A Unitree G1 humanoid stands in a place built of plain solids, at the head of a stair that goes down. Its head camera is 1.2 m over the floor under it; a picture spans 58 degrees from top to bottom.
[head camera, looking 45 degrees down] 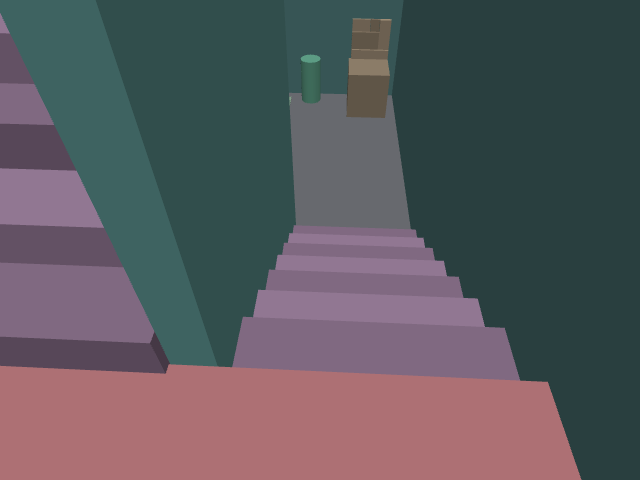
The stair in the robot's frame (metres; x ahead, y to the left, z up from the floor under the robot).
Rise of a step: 0.17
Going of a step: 0.27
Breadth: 0.98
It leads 3 degrees to the right of straight ahead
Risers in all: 8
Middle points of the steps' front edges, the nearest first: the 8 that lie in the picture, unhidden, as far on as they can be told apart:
0.63 -0.18 0.00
0.93 -0.20 -0.17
1.20 -0.21 -0.34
1.47 -0.22 -0.51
1.73 -0.24 -0.68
2.00 -0.25 -0.85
2.27 -0.26 -1.02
2.54 -0.28 -1.19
